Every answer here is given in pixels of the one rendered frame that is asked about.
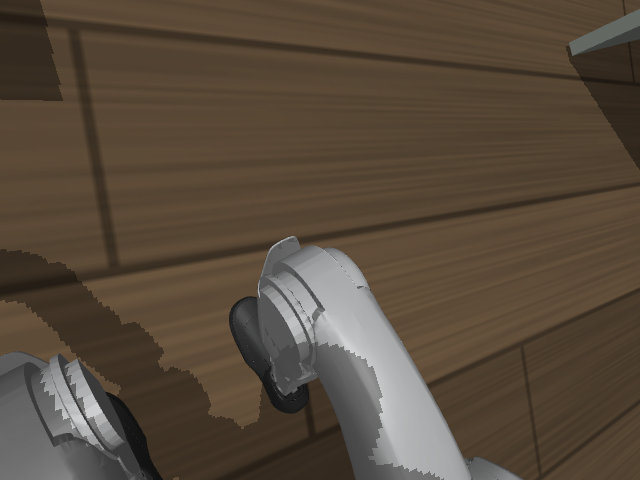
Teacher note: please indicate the right robot hand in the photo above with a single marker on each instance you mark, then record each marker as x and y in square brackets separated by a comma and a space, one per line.
[483, 469]

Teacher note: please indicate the left robot foot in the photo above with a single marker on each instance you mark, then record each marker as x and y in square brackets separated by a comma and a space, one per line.
[135, 438]

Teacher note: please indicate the right robot foot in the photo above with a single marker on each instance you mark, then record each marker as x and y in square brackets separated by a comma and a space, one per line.
[243, 321]

